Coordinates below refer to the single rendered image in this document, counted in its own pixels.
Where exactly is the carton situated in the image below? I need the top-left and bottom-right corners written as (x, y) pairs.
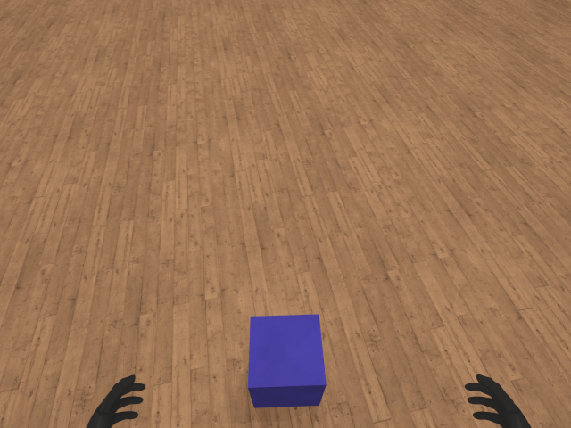
top-left (248, 314), bottom-right (327, 408)

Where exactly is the left robot hand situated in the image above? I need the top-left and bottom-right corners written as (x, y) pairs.
top-left (86, 375), bottom-right (145, 428)

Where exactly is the right robot hand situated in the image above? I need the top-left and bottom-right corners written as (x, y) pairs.
top-left (465, 374), bottom-right (532, 428)

